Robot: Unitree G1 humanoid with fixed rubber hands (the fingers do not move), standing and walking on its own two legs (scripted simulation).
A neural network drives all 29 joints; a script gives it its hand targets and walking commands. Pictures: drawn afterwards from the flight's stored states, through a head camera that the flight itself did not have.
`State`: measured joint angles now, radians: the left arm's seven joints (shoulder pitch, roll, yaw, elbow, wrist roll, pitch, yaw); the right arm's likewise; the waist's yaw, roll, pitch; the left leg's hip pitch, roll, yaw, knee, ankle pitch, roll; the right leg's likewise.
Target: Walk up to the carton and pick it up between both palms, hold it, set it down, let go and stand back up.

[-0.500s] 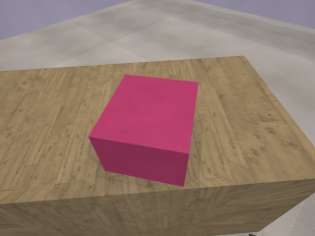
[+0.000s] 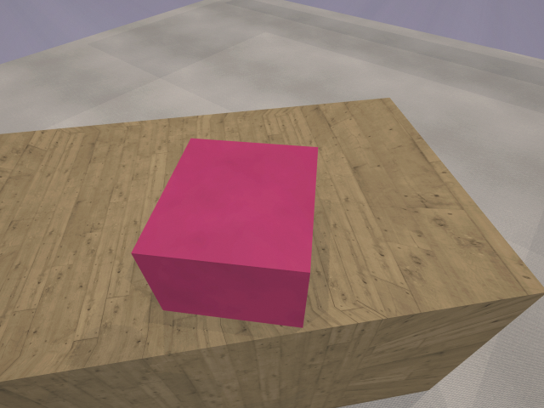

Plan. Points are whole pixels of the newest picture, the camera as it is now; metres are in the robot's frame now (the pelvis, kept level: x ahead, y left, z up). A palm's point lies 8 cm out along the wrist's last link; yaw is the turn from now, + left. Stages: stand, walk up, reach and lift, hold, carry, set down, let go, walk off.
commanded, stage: walk up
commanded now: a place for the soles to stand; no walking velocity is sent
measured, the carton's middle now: (242, 226) +0.45 +0.04 +0.00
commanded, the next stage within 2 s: reach and lift in 0.42 s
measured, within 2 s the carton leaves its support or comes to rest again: neither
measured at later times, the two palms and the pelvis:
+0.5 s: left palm out of the picture +0.11 +0.25 -0.11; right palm out of the picture +0.07 -0.27 -0.13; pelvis +0.00 +0.00 -0.01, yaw +0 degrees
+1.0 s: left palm out of the picture +0.15 +0.26 -0.07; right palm out of the picture +0.11 -0.23 -0.08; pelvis -0.01 -0.01 +0.00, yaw +3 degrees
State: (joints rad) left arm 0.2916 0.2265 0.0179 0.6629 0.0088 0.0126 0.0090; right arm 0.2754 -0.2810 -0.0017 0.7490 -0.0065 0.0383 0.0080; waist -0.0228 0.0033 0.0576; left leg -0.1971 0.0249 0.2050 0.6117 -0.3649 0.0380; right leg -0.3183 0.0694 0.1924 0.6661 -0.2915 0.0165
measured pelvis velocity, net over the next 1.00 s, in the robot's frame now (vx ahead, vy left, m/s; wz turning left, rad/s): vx -0.01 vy -0.01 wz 0.06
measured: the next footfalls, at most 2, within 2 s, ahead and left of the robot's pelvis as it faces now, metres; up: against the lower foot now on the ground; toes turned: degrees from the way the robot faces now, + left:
none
